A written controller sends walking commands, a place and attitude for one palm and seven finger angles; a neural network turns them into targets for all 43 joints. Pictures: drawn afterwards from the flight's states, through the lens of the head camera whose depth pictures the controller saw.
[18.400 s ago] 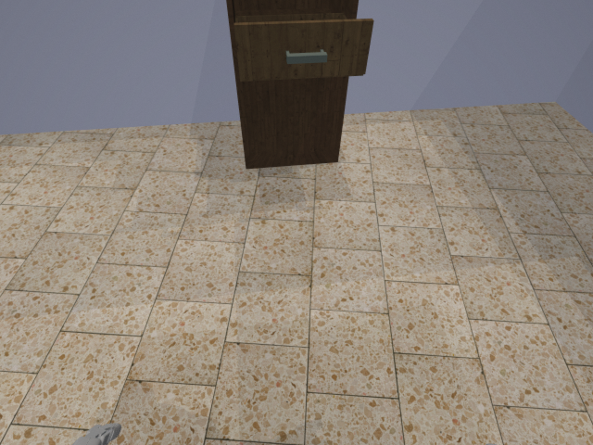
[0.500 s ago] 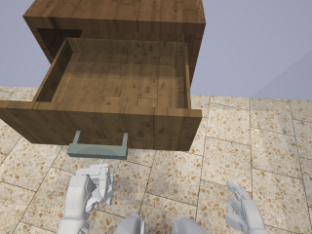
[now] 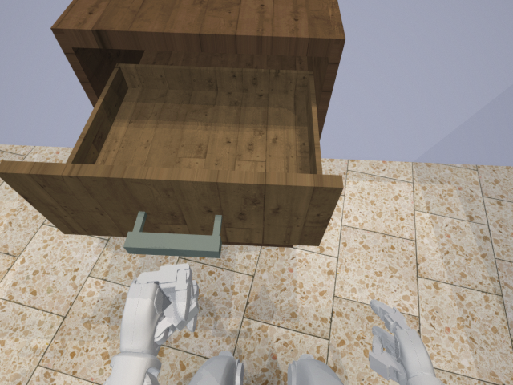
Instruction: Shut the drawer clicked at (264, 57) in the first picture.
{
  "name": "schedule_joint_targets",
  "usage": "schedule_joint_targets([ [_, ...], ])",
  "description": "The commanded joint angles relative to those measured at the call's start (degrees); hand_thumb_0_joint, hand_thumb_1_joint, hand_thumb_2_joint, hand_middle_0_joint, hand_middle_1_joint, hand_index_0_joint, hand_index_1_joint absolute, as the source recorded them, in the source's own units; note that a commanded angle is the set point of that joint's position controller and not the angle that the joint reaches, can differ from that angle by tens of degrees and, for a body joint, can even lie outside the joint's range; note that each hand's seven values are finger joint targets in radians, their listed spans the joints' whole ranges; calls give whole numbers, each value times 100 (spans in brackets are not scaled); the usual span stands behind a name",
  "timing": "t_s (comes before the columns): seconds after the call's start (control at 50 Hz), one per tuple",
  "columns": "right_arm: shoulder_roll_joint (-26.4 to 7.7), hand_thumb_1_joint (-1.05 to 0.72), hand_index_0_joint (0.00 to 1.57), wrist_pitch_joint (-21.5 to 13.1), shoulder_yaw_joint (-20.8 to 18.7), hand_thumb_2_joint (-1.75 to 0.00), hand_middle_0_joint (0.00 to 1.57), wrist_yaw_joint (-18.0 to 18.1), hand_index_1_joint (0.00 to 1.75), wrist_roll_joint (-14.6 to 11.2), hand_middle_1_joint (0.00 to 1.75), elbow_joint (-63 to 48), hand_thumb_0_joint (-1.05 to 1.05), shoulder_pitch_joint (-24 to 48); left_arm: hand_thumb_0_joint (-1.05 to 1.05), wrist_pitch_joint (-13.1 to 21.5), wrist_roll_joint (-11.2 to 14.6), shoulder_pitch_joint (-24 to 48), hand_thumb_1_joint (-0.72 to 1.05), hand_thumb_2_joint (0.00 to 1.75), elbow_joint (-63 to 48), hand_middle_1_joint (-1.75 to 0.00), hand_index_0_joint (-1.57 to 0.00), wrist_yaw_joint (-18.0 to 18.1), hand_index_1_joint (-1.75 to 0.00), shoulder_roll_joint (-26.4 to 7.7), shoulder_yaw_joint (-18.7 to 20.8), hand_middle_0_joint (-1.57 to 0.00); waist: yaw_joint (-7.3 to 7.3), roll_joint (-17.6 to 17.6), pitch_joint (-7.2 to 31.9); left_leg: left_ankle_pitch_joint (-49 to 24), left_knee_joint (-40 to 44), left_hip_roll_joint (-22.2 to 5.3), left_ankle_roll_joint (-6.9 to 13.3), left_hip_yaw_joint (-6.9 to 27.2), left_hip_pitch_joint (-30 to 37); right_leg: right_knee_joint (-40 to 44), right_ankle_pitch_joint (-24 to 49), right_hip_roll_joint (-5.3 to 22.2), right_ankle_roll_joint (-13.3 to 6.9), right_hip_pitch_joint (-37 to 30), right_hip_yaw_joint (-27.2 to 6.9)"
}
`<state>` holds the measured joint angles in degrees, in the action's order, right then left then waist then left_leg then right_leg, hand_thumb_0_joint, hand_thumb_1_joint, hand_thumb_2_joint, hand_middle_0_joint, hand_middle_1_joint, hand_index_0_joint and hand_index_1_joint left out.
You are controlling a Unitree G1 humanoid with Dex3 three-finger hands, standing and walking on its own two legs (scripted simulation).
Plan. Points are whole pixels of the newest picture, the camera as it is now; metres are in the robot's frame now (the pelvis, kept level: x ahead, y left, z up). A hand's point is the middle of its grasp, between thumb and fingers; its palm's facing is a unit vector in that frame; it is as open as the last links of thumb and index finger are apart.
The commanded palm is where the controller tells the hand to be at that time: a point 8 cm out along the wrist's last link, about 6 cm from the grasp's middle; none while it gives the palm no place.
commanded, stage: push the drawer shut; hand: left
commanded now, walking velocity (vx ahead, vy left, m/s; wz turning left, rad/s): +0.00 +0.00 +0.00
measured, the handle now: (177, 232) +0.33 +0.14 +0.05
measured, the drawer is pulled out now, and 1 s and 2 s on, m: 0.28 0.18 0.05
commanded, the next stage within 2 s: none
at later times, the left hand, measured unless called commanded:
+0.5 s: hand (200, 269) +0.28 +0.10 +0.04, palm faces -0.04 -1.00 -0.02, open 3.2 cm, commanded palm +0.28 +0.15 +0.05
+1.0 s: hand (206, 224) +0.35 +0.10 +0.04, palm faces -0.02 -1.00 -0.03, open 3.2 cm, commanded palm +0.34 +0.14 +0.05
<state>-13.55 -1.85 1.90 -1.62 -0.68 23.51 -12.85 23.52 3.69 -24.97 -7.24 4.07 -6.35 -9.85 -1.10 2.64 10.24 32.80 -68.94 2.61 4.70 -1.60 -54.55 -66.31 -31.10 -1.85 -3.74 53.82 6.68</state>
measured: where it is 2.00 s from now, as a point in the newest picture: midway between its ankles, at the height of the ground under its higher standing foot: outside the picture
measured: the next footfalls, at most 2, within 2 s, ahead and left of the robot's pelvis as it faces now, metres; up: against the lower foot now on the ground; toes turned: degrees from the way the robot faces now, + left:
none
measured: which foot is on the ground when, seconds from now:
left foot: down 0.00-1.00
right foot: down 0.00-1.00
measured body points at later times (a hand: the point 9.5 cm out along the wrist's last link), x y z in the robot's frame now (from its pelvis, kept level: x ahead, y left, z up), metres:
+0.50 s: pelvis +0.00 +0.00 +0.00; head +0.08 +0.01 +0.45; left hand +0.27 +0.15 +0.05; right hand +0.17 -0.23 -0.09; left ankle +0.00 +0.07 -0.64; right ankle +0.01 -0.08 -0.64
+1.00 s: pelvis -0.01 +0.00 +0.01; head +0.08 +0.01 +0.45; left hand +0.34 +0.15 +0.05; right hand +0.13 -0.24 -0.10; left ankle +0.00 +0.07 -0.64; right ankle +0.01 -0.08 -0.64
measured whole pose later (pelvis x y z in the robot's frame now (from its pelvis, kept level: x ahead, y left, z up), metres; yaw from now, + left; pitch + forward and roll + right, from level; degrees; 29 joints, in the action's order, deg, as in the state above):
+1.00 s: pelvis -0.01 +0.00 +0.01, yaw +0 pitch +18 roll -2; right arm -14.4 1.3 1.4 -1.7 -0.5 31.8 -12.8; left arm 22.4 5.0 10.8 22.5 6.5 -8.1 -3.5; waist -3.2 1.6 8.2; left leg 30.1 -65.5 2.6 4.9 -2.2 -53.9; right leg -63.1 -28.3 -1.9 -3.4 53.4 6.0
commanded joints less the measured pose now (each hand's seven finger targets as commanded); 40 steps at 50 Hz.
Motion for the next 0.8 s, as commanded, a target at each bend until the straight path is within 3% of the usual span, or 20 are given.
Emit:
schedule_joint_targets([
  [0.0, -668, -90, 20, -273, -298, -90, 20, 134, 30, 24, 30, -840, 0, 204, 0, 281, -88, 1026, 90, 90, -1108, -160, -140, 11, -160, -311, 145, -140, -210, -369, 1193, -1237, 1008, -243, -293, 656, 726, 924, 917, 102, 155, -781, -583],
  [0.08, -627, -90, 20, -269, -276, -90, 20, 118, 30, 45, 30, -769, 0, 181, 0, 350, 32, 1275, 90, 90, -1237, -160, -140, 253, -160, -481, 514, -140, -3, 47, 1693, -1733, 1088, -215, -353, 625, 1048, 850, 1302, 93, 117, -1059, -568],
  [0.1, -604, -90, 20, -251, -272, -90, 20, 99, 30, 39, 30, -740, 0, 187, 0, 319, 32, 1204, 90, 90, -1127, -160, -140, 292, -160, -356, 456, -140, 0, 105, 1770, -1918, 1106, -230, -371, 627, 1200, 841, 1473, 93, 117, -1070, -546],
  [0.16, -645, -90, 20, -211, -273, -90, 20, 36, 30, 19, 30, -709, 0, 147, 0, 139, 48, 1243, 90, 90, -882, -160, -140, 252, -160, -72, 122, -140, -108, 53, 1611, -2130, 1168, -271, -404, 655, 1288, 905, 1662, 102, 134, -1055, -483],
  [0.18, -668, -90, 20, -192, -270, -90, 20, 42, 30, 9, 30, -713, 0, 129, 0, 73, 73, 1291, 90, 90, -788, -160, -140, 225, -160, -24, 72, -140, -176, -108, 1519, -2122, 1169, -279, -378, 670, 1227, 947, 1671, 96, 142, -1067, -480],
  [0.26, -704, -90, 20, -183, -277, -90, 20, 92, 30, 18, 30, -598, 0, 121, 0, 98, 28, 1965, 90, 90, -596, -160, -140, 214, -160, -64, 43, -140, -316, -411, 1231, -1698, 1161, -286, -331, 696, 1039, 1021, 1401, 105, 172, -942, -484],
  [0.32, -711, -90, 20, -191, -287, -90, 20, 104, 30, 42, 30, -520, 0, 131, 0, 217, -10, 2275, 90, 90, -446, -160, -140, 224, -160, -134, 136, -140, -292, -411, 1323, -1685, 1145, -280, -327, 698, 1046, 984, 1355, 114, 165, -915, -508],
  [0.38, -720, -90, 20, -185, -288, -90, 20, 101, 30, 47, 30, -432, 0, 138, 0, 278, -24, 2656, 90, 90, -316, -160, -140, 239, -160, -246, 221, -140, -299, -175, 1389, -1684, 1115, -263, -322, 664, 1088, 1005, 1331, 131, 155, -874, -547],
  [0.4, -719, -90, 20, -171, -290, -90, 20, 97, 30, 44, 30, -403, 0, 132, 0, 275, -29, 2650, 90, 90, -188, -160, -140, 245, -160, -311, 347, -140, -232, -187, 1471, -1675, 1141, -258, -331, 658, 1109, 994, 1322, 124, 149, -941, -553],
  [0.48, -751, -90, 20, -122, -286, -90, 20, 102, 30, 38, 30, -320, 0, 147, 0, 208, 16, 3166, 90, 90, 22, -160, -140, 243, -160, -389, 437, -140, -277, -67, 1593, -1694, 1157, -257, -323, 656, 1174, 1035, 1331, 130, 157, -958, -564],
  [0.52, -748, -90, 20, -99, -286, -90, 20, 97, 30, 25, 30, -280, 0, 157, 0, 165, 57, 3390, 90, 90, 92, -160, -140, 228, -160, -269, 359, -140, -291, -1, 1670, -1786, 1185, -261, -327, 670, 1307, 1050, 1412, 137, 161, -977, -553],
  [0.56, -766, -90, 20, -78, -295, -90, 20, 93, 30, 16, 30, -280, 0, 155, 0, 118, 118, 3432, 90, 90, 189, -160, -140, 222, -160, -233, 391, -140, -257, -87, 1713, -1839, 1251, -267, -340, 695, 1369, 1077, 1449, 129, 162, -1057, -535],
  [0.66, -797, -90, 20, -34, -301, -90, 20, 102, 30, 10, 30, -156, 0, 134, 0, 81, 169, 4103, 90, 90, 629, -160, -140, 253, -160, -264, 484, -140, -378, -345, 1561, -1629, 1264, -280, -304, 688, 1245, 1172, 1322, 130, 198, -1033, -556],
  [0.7, -803, -90, 20, -24, -302, -90, 20, 103, 30, 21, 30, -134, 0, 122, 0, 116, 152, 4117, 90, 90, 852, -160, -140, 261, -160, -400, 675, -140, -309, -351, 1590, -1652, 1281, -258, -299, 628, 1176, 1186, 1385, 128, 185, -1165, -594],
  [0.74, -798, -90, 20, -16, -296, -90, 20, 86, 30, 16, 30, -91, 0, 141, 0, 146, 154, 4444, 90, 90, 1024, -160, -140, 240, -160, -280, 562, -140, -365, -259, 1523, -1590, 1277, -260, -303, 640, 1202, 1187, 1322, 136, 189, -1035, -591],
  [0.78, -833, -90, 20, -8, -313, -90, 20, 87, 30, 29, 30, -15, 0, 74, 0, 201, 141, 4648, 90, 90, 1146, -160, -140, 260, -160, -503, 790, -140, -336, -267, 1619, -1673, 1281, -264, -308, 638, 1194, 1156, 1372, 128, 178, -1101, -594],
])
